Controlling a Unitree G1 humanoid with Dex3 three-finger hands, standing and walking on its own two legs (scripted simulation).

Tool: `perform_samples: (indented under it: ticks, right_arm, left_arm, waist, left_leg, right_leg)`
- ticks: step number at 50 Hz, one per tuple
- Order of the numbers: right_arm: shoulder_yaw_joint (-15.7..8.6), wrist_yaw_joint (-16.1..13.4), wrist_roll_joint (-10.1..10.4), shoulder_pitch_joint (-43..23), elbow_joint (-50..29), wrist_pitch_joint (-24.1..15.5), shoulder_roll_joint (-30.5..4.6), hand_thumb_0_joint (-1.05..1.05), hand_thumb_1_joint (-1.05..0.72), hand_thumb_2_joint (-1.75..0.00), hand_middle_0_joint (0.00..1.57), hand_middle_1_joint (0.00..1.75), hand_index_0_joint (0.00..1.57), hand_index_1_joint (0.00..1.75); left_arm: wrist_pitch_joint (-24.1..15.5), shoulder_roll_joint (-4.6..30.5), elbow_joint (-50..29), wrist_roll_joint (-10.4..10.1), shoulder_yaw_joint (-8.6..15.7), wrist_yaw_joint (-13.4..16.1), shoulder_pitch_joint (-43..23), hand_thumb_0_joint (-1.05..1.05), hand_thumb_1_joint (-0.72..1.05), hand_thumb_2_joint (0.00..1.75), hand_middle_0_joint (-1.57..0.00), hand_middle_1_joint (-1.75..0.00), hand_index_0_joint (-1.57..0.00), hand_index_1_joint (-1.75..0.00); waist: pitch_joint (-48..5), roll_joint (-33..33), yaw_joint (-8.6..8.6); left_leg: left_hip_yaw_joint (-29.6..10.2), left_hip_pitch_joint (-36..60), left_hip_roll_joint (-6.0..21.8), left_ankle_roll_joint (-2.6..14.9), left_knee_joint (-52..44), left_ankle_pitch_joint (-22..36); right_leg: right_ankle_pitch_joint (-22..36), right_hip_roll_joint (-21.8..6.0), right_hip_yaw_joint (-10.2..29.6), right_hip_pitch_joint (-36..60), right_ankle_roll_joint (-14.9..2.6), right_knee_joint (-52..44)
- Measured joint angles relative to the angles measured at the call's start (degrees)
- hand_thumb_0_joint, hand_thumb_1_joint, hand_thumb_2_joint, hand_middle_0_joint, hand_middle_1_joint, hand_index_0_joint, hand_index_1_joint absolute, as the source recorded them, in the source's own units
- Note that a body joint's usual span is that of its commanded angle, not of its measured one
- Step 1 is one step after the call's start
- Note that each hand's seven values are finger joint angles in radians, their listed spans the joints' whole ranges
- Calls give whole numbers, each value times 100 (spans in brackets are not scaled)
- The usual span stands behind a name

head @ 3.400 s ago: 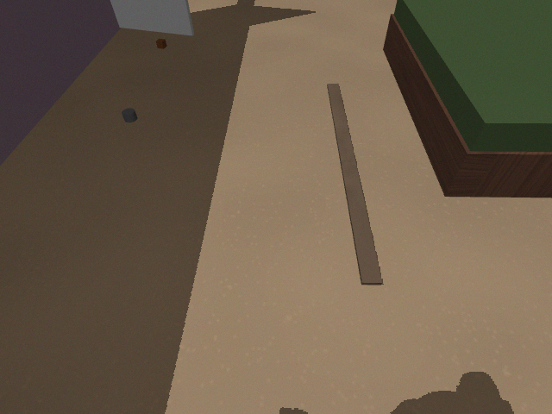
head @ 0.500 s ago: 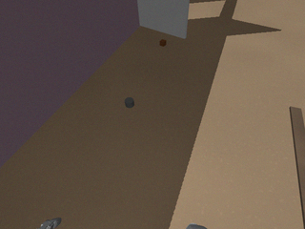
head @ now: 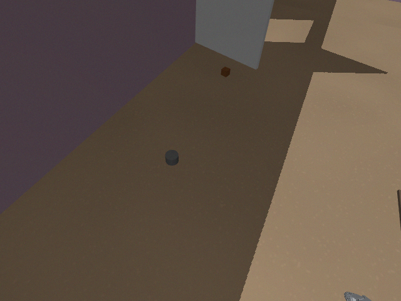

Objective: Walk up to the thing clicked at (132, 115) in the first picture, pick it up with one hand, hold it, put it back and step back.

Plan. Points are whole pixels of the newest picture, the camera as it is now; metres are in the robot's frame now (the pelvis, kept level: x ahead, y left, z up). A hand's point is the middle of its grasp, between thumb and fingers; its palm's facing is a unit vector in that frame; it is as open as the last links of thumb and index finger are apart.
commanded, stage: walk up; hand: left
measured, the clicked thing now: (172, 157) +1.04 +0.20 -0.73
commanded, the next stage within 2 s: none
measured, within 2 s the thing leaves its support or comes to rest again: neither
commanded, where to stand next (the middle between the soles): +0.65 -0.03 m, yaw -2 degrees
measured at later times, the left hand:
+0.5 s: hand (116, 235) +0.29 +0.22 -0.11, palm faces -0.03 -0.92 -0.40, open 7.4 cm
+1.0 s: hand (119, 184) +0.45 +0.26 -0.14, palm faces -0.11 -0.94 -0.33, open 7.4 cm
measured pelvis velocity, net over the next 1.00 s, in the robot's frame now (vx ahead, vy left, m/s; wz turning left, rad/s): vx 0.37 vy -0.01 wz -0.03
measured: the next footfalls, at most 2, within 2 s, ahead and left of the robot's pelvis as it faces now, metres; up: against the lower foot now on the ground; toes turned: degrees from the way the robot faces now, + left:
right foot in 0.34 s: +0.29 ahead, -0.17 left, +0.00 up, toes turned -6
left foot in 0.72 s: +0.42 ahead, +0.11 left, +0.00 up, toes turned +4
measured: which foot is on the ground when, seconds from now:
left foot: down 0.00-0.34, up 0.36-0.70, down 0.72-1.00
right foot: up 0.00-0.32, down 0.34-0.74, up 0.76-1.00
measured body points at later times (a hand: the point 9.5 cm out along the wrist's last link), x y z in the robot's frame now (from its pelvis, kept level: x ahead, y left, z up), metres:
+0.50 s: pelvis +0.20 -0.04 +0.01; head +0.22 -0.07 +0.45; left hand +0.29 +0.27 -0.08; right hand +0.26 -0.37 -0.13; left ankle +0.19 +0.09 -0.66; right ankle +0.25 -0.17 -0.72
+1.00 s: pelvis +0.37 -0.01 +0.01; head +0.39 +0.01 +0.46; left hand +0.45 +0.31 -0.11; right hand +0.40 -0.34 -0.09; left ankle +0.38 +0.10 -0.72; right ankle +0.45 -0.17 -0.68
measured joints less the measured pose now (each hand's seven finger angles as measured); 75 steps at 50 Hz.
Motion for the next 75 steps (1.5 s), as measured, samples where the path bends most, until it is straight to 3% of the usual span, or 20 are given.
perform_samples:
  ticks: [4, 8, 14, 16, 18, 21, 23, 34, 36, 38, 41, 43, 49, 55, 57, 58, 61, 64, 70, 75]
  right_arm:
    - [117, -64, 74, 156, -70, -6, 102, 0, -90, -89, 20, 30, 20, 30]
    - [136, -65, 46, 347, -65, 6, 57, 0, -90, -89, 20, 30, 20, 30]
    - [84, -56, 59, 649, -12, 82, -119, 0, -90, -89, 20, 30, 20, 30]
    - [75, -71, 66, 745, 10, 143, -170, 1, -90, -89, 20, 30, 20, 30]
    - [58, -113, 62, 761, 70, 210, -235, 1, -90, -89, 20, 30, 20, 30]
    - [86, -153, 78, 587, 215, 331, -245, 1, -90, -89, 20, 30, 20, 30]
    - [100, -144, 112, 473, 234, 328, -264, 1, -91, -89, 20, 30, 20, 30]
    - [32, 112, -14, 280, 146, 265, -130, 1, -91, -89, 20, 30, 20, 30]
    - [-1, 101, -32, 338, 133, 189, -169, 1, -91, -89, 20, 30, 20, 30]
    - [-40, 29, -62, 336, 106, 95, -148, 0, -90, -89, 20, 30, 20, 30]
    - [-8, -43, 19, 382, 14, 37, -96, 0, -91, -89, 20, 30, 20, 30]
    - [48, -81, 33, 439, -9, 34, -33, 0, -90, -89, 20, 30, 20, 30]
    - [107, -104, 22, 687, -13, 47, -56, 0, -90, -89, 20, 30, 20, 30]
    - [97, -85, 35, 889, 16, 150, -189, 1, -90, -89, 20, 30, 20, 30]
    - [102, -95, 50, 939, 5, 203, -220, 1, -90, -89, 20, 30, 20, 30]
    - [99, -117, 60, 922, 22, 232, -242, 1, -90, -89, 20, 30, 20, 30]
    - [143, -169, 54, 741, 129, 363, -195, 1, -90, -89, 20, 30, 20, 30]
    - [158, -146, 79, 561, 137, 353, -219, 1, -91, -89, 20, 30, 20, 30]
    - [94, -31, 9, 331, 70, 325, -193, 1, -91, -89, 20, 30, 20, 30]
    - [76, -123, 10, 222, 153, 273, -174, 0, -91, -89, 20, 30, 20, 30]
  left_arm:
    - [-35, 29, -24, -35, -21, -47, -136, 1, 90, 89, -20, -30, -20, -30]
    - [-19, -7, -82, 23, -2, -160, -278, 1, 90, 89, -20, -30, -20, -30]
    - [-38, -85, -76, 76, 53, -248, -519, 1, 90, 89, -20, -30, -20, -30]
    - [-99, -71, -103, 78, 78, -246, -543, 1, 90, 89, -20, -30, -20, -30]
    - [-197, -133, -137, 97, 133, -185, -618, 1, 90, 89, -20, -30, -20, -30]
    - [-276, -247, -272, 38, 79, -115, -636, 1, 90, 89, -20, -30, -20, -30]
    - [-280, -334, -325, 9, 22, -78, -588, 1, 90, 89, -20, -30, -20, -30]
    - [-175, -114, -355, 80, 26, -80, -98, 1, 90, 89, -21, -30, -20, -30]
    - [-127, -49, -319, 89, 26, -82, -9, 1, 90, 89, -21, -30, -20, -30]
    - [-51, 5, -225, 75, 44, -48, 4, 1, 90, 89, -21, -30, -20, -30]
    - [50, 0, -58, 59, -1, 22, -126, 1, 90, 89, -20, -30, -20, -30]
    - [24, 26, -27, 41, -6, 18, -208, 1, 90, 89, -20, -30, -20, -30]
    - [10, -27, -75, 70, 27, -120, -374, 1, 90, 89, -20, -30, -20, -30]
    - [-31, -109, -93, 74, 54, -181, -525, 1, 90, 89, -20, -30, -20, -30]
    - [-119, -100, -119, 82, 75, -152, -541, 1, 90, 89, -20, -30, -20, -30]
    - [-169, -140, -130, 95, 100, -116, -587, 1, 90, 89, -20, -30, -20, -30]
    - [-263, -226, -259, 44, 72, -49, -602, 1, 90, 89, -20, -30, -20, -30]
    - [-256, -332, -346, 9, -4, -16, -514, 1, 90, 89, -21, -30, -20, -30]
    - [-196, -262, -400, 71, -33, -4, -225, 1, 90, 89, -21, -30, -20, -30]
    - [-13, -136, -298, 49, -93, 84, -109, 1, 90, 89, -21, -30, -20, -30]
  waist:
    - [-1, -151, -85]
    - [3, -123, -166]
    - [-11, 61, -300]
    - [-61, 125, -311]
    - [-19, 376, -294]
    - [42, 502, -183]
    - [60, 583, -124]
    - [-75, 380, 69]
    - [-150, 295, 49]
    - [-135, 47, 5]
    - [-83, -37, -122]
    - [-33, -130, -174]
    - [39, -107, -287]
    - [-3, 139, -380]
    - [-22, 240, -375]
    - [25, 386, -371]
    - [81, 464, -254]
    - [83, 550, -154]
    - [30, 545, -1]
    - [-42, 382, 65]
  left_leg:
    - [105, 555, -46, -4, -522, -41]
    - [168, 990, -62, -3, -842, -175]
    - [204, 1465, -25, -185, -756, -702]
    - [190, 1509, 39, -255, -399, -1078]
    - [-8, 1270, 253, -78, 560, -1428]
    - [-403, 471, -12, 37, 2369, -1452]
    - [-437, 4, -77, 48, 2763, -1226]
    - [-303, -530, 192, -108, 262, -135]
    - [-233, -263, 119, -80, -84, 61]
    - [-71, -208, -61, -53, 156, 89]
    - [-18, -31, -87, 39, 222, -184]
    - [27, 214, -111, 42, -29, -172]
    - [107, 806, -126, 39, -558, -249]
    - [109, 1131, -43, -125, -458, -689]
    - [72, 1117, 55, -188, -59, -1037]
    - [-27, 1003, 184, -98, 366, -1189]
    - [-380, 347, -9, 22, 1949, -1450]
    - [-417, -219, -32, 27, 2316, -1210]
    - [-382, -654, 178, -102, 1076, -575]
    - [-311, -212, 50, -99, -10, 172]
  right_leg:
    - [459, -142, 82, -833, 48, 174]
    - [789, -396, -44, -1235, 196, -748]
    - [1597, -460, -199, -1118, 166, -2153]
    - [1724, -366, -293, -837, 119, -2508]
    - [1613, -170, -430, -731, 171, -2278]
    - [1273, -124, -467, -579, 133, -2089]
    - [1276, -110, -484, -332, 116, -2334]
    - [760, -114, -599, 484, 174, -2726]
    - [407, -200, -588, 484, 212, -2368]
    - [32, -362, -326, 244, 76, -1491]
    - [-42, -96, 3, -450, -5, 48]
    - [201, -91, 20, -809, 4, 284]
    - [687, -349, -113, -1254, 178, -801]
    - [1255, -331, -191, -924, 142, -2139]
    - [1601, -196, -255, -612, 122, -2569]
    - [1625, -93, -337, -562, 156, -2469]
    - [1301, -71, -356, -443, 139, -2250]
    - [1291, -85, -355, -141, 115, -2546]
    - [1113, -68, -379, 224, 156, -2762]
    - [526, -154, -332, 163, 321, -2116]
